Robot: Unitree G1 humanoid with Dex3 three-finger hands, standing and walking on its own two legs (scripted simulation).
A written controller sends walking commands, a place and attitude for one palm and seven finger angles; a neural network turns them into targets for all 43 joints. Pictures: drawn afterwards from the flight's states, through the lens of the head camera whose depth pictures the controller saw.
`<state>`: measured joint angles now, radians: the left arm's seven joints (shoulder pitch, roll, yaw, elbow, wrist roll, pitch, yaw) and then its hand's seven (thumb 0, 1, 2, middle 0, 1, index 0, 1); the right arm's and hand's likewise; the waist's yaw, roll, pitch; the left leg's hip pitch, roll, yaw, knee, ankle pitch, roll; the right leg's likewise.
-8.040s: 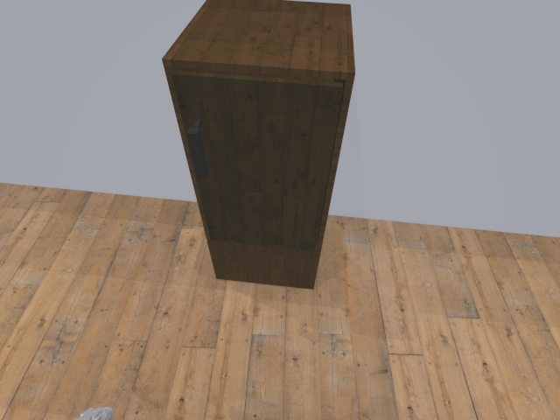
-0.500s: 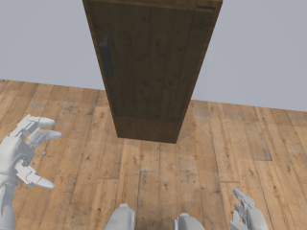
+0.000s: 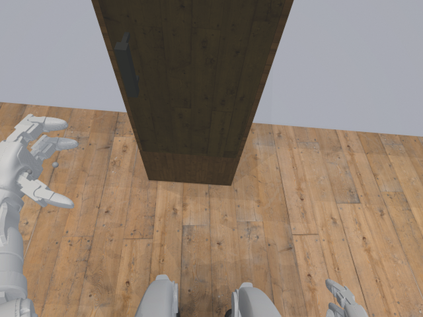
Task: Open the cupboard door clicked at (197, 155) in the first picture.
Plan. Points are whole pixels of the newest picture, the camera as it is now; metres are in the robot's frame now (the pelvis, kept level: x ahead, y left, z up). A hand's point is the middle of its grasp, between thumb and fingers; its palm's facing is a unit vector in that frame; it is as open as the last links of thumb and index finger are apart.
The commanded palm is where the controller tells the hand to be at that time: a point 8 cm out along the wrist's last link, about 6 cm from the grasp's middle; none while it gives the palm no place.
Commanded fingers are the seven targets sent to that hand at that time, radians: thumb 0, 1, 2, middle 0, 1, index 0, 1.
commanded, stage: move the hooked fingers beside the handle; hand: left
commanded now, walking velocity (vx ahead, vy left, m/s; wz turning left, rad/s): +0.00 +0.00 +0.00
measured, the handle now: (130, 66) +0.64 +0.20 +0.04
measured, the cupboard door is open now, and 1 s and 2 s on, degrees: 0 0 0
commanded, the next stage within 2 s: slide the fingers in behind the handle in 1.90 s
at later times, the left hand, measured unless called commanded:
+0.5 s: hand (78, 122) +0.46 +0.27 +0.05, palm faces -0.04 -1.00 -0.03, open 14.0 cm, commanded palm +0.45 +0.31 +0.05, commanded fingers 0.00 -0.50 0.30 -0.30 -1.20 -0.30 -1.20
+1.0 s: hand (96, 86) +0.55 +0.25 +0.05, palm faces -0.04 -1.00 -0.02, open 14.0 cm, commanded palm +0.56 +0.28 +0.05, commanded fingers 0.00 -0.50 0.30 -0.30 -1.20 -0.30 -1.20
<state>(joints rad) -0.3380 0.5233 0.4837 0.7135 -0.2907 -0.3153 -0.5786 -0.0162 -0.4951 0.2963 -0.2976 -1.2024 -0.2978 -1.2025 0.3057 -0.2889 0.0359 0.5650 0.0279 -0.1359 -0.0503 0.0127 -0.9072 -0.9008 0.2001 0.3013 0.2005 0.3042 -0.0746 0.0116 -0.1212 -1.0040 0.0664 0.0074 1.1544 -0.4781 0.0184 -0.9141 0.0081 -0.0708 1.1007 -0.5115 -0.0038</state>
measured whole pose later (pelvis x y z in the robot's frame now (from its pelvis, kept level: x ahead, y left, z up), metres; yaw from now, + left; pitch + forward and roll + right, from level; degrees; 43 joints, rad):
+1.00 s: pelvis -0.01 +0.01 -0.03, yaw -3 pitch +29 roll -6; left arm -1.12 0.86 0.52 1.28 -0.02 -0.29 -0.47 -0.02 -0.50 0.30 -0.30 -1.20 -0.30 -1.20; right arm 0.37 -0.29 0.10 0.60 -0.01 0.05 -0.03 0.01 -0.91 -0.90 0.20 0.30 0.20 0.30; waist -0.25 0.03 -0.09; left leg -1.32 0.09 -0.02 1.30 -0.50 0.03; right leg -1.21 0.04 -0.08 1.21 -0.51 0.00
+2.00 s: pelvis +0.00 +0.01 -0.03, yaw -3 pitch +30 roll -7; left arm -1.13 0.86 0.52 1.28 -0.01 -0.29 -0.45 -0.02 -0.50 0.30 -0.30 -1.20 -0.30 -1.20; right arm 0.37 -0.27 0.10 0.59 -0.02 0.09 -0.01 0.00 -0.91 -0.90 0.20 0.30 0.20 0.30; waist -0.26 0.04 -0.09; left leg -1.31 0.10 -0.02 1.28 -0.51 0.03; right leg -1.19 0.04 -0.09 1.17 -0.51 0.01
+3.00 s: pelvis +0.00 +0.01 -0.03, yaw -2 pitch +30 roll -6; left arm -1.12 0.69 0.42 1.24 -0.03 -0.31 -0.32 -0.02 -0.50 0.30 -0.27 -1.20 -0.30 -1.20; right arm 0.39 -0.26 0.07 0.63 -0.04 0.07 0.02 0.00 -0.91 -0.90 0.20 0.30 0.20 0.30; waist -0.24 0.04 -0.10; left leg -1.29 0.08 -0.02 1.27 -0.50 0.03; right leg -1.18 0.03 -0.09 1.17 -0.51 0.00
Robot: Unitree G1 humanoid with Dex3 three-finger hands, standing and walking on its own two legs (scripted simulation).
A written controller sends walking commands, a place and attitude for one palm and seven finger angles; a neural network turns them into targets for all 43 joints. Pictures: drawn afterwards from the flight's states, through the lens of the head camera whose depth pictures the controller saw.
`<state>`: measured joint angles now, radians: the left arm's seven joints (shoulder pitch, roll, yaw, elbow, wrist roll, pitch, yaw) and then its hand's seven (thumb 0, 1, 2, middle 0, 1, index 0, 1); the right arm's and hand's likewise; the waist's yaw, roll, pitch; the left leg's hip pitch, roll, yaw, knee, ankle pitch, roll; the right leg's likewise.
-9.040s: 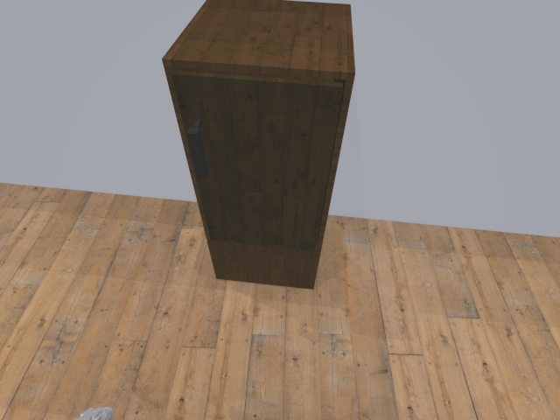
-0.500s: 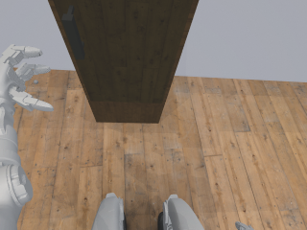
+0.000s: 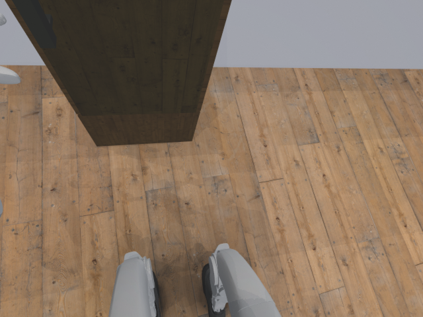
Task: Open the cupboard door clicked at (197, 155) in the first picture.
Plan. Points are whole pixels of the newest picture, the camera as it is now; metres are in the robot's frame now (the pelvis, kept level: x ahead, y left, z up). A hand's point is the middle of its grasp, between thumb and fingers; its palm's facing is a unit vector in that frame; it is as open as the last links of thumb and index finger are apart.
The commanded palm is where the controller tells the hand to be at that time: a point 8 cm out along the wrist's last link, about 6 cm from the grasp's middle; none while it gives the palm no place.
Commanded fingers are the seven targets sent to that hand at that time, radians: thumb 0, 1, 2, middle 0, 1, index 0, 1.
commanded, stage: move the hooked fingers beside the handle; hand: left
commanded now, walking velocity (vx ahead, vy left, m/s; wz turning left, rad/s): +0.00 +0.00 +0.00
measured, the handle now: out of the picture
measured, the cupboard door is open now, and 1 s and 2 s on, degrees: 0 0 0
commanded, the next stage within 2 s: slide the fingers in behind the handle in 0.90 s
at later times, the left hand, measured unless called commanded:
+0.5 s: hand out of the picture +0.57 +0.29 +0.08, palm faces +0.01 -1.00 -0.02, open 14.0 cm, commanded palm +0.57 +0.30 +0.08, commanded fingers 0.00 -0.50 0.30 -0.30 -1.20 -0.30 -1.20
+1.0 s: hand out of the picture +0.57 +0.28 +0.08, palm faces +0.02 -1.00 -0.02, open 14.0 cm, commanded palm +0.57 +0.30 +0.07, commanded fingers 0.00 -0.50 0.30 -0.30 -1.20 -0.30 -1.20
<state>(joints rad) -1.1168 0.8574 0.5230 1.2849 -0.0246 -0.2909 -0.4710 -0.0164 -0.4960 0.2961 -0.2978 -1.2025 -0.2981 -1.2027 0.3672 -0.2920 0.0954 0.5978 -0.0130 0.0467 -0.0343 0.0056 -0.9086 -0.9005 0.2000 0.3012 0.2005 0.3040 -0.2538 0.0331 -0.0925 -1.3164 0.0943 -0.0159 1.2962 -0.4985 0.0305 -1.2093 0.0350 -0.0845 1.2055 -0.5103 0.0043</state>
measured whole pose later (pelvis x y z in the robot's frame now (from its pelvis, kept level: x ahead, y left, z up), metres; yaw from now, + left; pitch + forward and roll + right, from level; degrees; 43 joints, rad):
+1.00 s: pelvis +0.01 +0.00 +0.00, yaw +0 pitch +30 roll -7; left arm -1.13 0.86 0.52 1.28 -0.01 -0.29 -0.45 -0.02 -0.50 0.30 -0.30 -1.20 -0.30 -1.20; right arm 0.37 -0.27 0.10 0.59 -0.02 0.09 -0.01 0.00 -0.91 -0.90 0.20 0.30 0.20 0.30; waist -0.26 0.04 -0.09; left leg -1.31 0.10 -0.02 1.28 -0.51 0.03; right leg -1.19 0.04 -0.09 1.17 -0.51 0.01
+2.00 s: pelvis +0.01 +0.00 +0.01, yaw +1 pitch +30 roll -6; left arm -1.12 0.69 0.42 1.24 -0.03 -0.31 -0.32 -0.02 -0.50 0.30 -0.27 -1.20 -0.30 -1.20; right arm 0.39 -0.26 0.07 0.63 -0.04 0.07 0.02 0.00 -0.91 -0.90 0.20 0.30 0.20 0.30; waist -0.24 0.04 -0.10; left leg -1.29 0.08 -0.02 1.27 -0.50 0.03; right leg -1.18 0.03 -0.09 1.17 -0.51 0.00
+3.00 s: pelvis +0.02 -0.01 +0.01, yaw +1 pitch +29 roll -5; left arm -1.05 0.62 0.43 1.22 -0.04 -0.36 -0.26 -0.01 -0.10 0.46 -0.30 -1.23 -0.30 -1.24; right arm 0.38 -0.26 0.05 0.64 -0.04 0.07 0.03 0.00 -0.91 -0.90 0.20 0.30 0.20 0.30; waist -0.23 0.05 -0.11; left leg -1.24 0.09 -0.02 1.25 -0.52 0.01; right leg -1.14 0.04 -0.08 1.17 -0.53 -0.01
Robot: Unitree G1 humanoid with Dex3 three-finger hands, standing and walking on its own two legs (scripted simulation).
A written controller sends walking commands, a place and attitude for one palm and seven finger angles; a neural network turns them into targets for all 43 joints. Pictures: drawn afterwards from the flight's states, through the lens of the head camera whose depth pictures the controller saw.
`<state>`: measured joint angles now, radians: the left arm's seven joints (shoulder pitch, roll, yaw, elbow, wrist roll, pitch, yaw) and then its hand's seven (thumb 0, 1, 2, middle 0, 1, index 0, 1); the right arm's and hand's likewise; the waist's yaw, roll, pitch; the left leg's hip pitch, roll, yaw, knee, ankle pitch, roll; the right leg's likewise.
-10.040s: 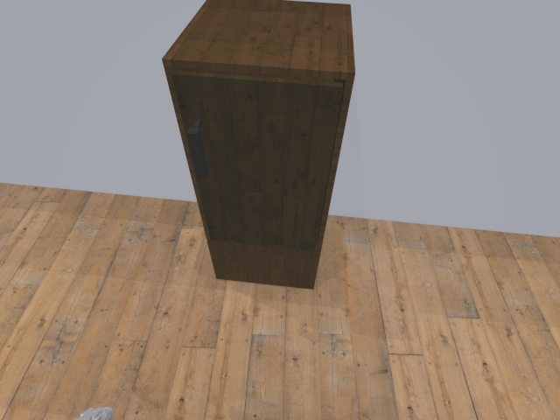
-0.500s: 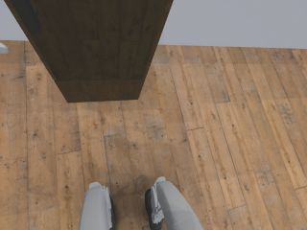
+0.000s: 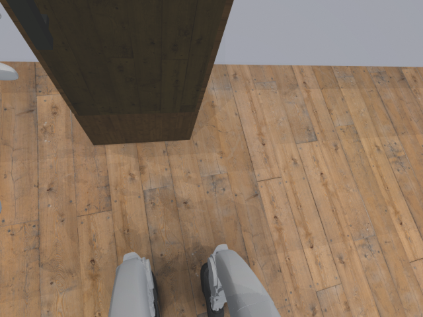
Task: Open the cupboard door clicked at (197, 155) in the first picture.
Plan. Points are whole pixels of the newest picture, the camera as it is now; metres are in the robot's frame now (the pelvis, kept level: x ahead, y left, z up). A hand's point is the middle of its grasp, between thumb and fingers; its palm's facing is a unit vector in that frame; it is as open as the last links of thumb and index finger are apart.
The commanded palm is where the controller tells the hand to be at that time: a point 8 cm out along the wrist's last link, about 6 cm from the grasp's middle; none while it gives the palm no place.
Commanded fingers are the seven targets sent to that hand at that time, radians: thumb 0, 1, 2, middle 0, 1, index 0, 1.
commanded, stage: slide the fingers in behind the handle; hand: left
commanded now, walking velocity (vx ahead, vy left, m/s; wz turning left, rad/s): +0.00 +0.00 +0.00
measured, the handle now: out of the picture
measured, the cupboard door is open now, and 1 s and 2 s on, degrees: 0 0 1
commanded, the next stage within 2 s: close the thumb around the handle in 1.60 s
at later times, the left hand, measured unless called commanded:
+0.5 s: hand out of the picture +0.55 +0.25 +0.08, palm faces +0.01 -1.00 -0.01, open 14.0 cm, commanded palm +0.55 +0.27 +0.07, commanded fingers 0.00 -0.50 0.30 -0.30 -1.20 -0.30 -1.20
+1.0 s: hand (21, 32) +0.56 +0.22 +0.07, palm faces +0.01 -1.00 -0.01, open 14.0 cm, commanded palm +0.55 +0.23 +0.07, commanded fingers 0.00 -0.50 0.30 -0.30 -1.20 -0.30 -1.20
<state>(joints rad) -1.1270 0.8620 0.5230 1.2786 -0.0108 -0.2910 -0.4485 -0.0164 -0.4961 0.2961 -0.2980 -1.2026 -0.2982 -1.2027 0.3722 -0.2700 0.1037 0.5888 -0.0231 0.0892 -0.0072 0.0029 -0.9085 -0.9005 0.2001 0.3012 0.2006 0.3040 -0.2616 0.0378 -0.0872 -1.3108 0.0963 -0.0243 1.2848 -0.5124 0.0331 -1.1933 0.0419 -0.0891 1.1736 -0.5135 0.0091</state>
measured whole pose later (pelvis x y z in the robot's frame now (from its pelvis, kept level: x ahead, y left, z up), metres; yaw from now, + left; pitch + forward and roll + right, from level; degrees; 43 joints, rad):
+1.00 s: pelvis +0.00 +0.00 +0.00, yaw +1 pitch +30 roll -6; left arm -1.12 0.69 0.42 1.24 -0.03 -0.31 -0.32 -0.02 -0.50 0.30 -0.27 -1.20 -0.30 -1.20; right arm 0.39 -0.26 0.07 0.63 -0.04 0.07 0.02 0.00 -0.91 -0.90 0.20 0.30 0.20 0.30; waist -0.24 0.04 -0.10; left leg -1.29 0.08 -0.02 1.27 -0.50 0.03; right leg -1.18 0.03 -0.09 1.17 -0.51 0.00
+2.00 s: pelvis +0.01 -0.01 +0.01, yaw +1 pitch +29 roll -5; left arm -1.05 0.62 0.43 1.22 -0.04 -0.36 -0.26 -0.01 -0.10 0.46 -0.30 -1.23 -0.30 -1.24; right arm 0.38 -0.26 0.05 0.64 -0.04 0.07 0.03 0.00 -0.91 -0.90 0.20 0.30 0.20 0.30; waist -0.23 0.05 -0.11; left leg -1.24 0.09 -0.02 1.25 -0.52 0.01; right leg -1.14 0.04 -0.08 1.17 -0.53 -0.01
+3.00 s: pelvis +0.02 -0.01 +0.03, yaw +1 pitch +24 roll -3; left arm -0.61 0.33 0.33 0.82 -0.14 -0.38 -0.14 0.00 0.68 0.73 -0.30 -1.32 -0.33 -1.32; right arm 0.37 -0.25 0.01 0.58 -0.01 0.08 0.04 0.01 -0.91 -0.90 0.20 0.30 0.20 0.30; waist -0.15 0.04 -0.15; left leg -1.06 0.08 0.03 1.14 -0.50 0.02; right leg -0.99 0.03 -0.03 1.08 -0.52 0.00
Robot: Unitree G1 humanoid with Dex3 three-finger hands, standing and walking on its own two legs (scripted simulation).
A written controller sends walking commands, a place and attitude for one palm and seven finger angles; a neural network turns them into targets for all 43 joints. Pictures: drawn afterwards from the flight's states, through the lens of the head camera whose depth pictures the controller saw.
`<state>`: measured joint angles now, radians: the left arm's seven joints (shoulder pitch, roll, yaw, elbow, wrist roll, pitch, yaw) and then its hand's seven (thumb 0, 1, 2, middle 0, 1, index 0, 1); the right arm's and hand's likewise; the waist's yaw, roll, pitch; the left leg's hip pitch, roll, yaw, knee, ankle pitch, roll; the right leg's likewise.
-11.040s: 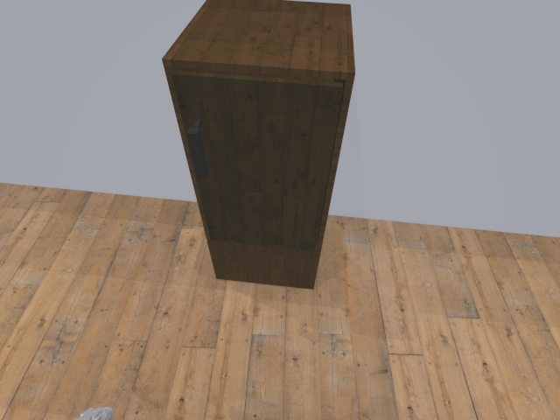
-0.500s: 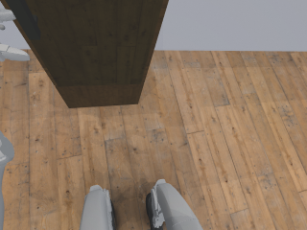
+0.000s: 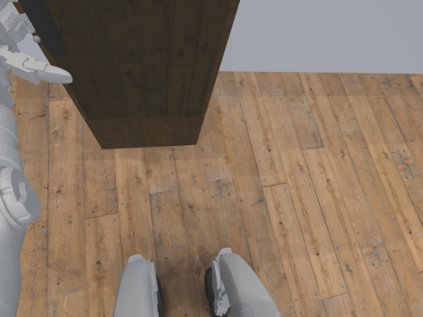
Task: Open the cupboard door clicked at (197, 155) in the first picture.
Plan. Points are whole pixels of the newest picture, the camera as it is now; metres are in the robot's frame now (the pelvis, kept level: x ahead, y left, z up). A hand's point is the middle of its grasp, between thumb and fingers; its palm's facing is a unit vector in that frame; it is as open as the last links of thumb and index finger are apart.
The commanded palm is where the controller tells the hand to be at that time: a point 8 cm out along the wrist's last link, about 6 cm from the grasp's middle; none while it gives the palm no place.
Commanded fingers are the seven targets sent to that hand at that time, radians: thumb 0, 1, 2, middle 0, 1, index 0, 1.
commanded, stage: slide the fingers in behind the handle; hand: left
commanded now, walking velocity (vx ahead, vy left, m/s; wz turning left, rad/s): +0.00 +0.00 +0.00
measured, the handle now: (42, 8) +0.63 +0.22 +0.07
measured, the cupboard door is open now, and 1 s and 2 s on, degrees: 0 1 16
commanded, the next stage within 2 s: close the thumb around the handle in 0.60 s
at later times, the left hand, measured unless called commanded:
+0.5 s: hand (56, 40) +0.57 +0.19 +0.07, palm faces +0.02 -1.00 -0.02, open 14.1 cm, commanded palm +0.55 +0.21 +0.07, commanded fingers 0.00 -0.50 0.30 -0.30 -1.20 -0.30 -1.20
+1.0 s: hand (56, 41) +0.56 +0.19 +0.07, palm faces +0.01 -1.00 -0.02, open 11.5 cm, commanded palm +0.55 +0.22 +0.07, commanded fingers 0.00 0.40 0.68 -0.36 -1.30 -0.36 -1.30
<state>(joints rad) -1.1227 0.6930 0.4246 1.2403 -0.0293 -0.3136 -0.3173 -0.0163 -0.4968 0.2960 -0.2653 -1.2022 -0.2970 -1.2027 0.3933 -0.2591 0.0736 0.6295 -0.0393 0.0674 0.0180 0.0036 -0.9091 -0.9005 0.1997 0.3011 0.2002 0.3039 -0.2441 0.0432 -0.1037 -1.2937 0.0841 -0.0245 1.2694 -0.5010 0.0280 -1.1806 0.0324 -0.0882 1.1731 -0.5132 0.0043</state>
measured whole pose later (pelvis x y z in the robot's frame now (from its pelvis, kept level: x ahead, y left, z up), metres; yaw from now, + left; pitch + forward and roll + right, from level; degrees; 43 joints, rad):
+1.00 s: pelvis +0.01 -0.01 +0.01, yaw +0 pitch +29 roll -5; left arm -1.05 0.62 0.43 1.22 -0.04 -0.36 -0.26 -0.01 -0.10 0.46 -0.30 -1.23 -0.30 -1.24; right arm 0.38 -0.26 0.05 0.64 -0.04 0.07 0.03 0.00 -0.91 -0.90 0.20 0.30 0.20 0.30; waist -0.23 0.05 -0.11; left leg -1.24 0.09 -0.02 1.25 -0.52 0.01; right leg -1.14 0.04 -0.08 1.17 -0.53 -0.01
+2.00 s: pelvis +0.02 +0.00 +0.03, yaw +0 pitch +24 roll -3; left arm -0.61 0.33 0.33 0.82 -0.14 -0.38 -0.14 0.00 0.68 0.73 -0.30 -1.32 -0.33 -1.32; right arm 0.37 -0.25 0.01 0.58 -0.01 0.08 0.04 0.01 -0.91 -0.90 0.20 0.30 0.20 0.30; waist -0.15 0.04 -0.15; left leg -1.06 0.08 0.03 1.14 -0.50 0.02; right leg -0.99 0.03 -0.03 1.08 -0.52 0.00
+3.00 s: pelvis +0.01 -0.07 +0.03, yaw +6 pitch +17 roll +2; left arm -0.14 -0.13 -0.15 0.46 0.10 -0.41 0.56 0.00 0.00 0.51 -0.35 -1.26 -0.35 -1.26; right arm 0.20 -0.19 -0.03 0.64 -0.09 0.00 0.02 0.01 -0.91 -0.90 0.20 0.30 0.20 0.30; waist -0.04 0.03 -0.17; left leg -0.91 0.04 -0.02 1.06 -0.45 -0.05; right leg -0.86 -0.01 -0.09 1.13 -0.56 -0.08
